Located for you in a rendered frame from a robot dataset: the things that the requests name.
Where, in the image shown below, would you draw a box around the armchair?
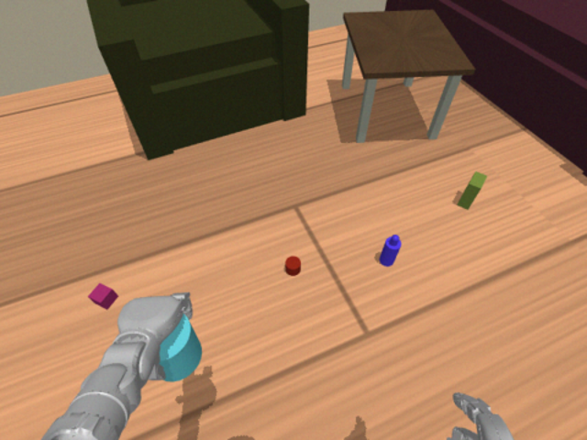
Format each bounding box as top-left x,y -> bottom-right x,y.
86,0 -> 309,160

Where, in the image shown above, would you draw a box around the right robot hand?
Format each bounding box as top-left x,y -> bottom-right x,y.
447,392 -> 514,440

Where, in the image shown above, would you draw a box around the left robot hand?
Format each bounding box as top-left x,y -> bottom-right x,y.
117,292 -> 193,380

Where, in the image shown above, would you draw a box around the sofa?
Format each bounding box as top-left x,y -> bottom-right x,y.
385,0 -> 587,177

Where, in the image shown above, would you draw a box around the coffee table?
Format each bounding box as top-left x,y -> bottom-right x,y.
342,10 -> 476,143

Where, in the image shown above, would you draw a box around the left robot arm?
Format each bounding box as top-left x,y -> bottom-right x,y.
41,328 -> 161,440

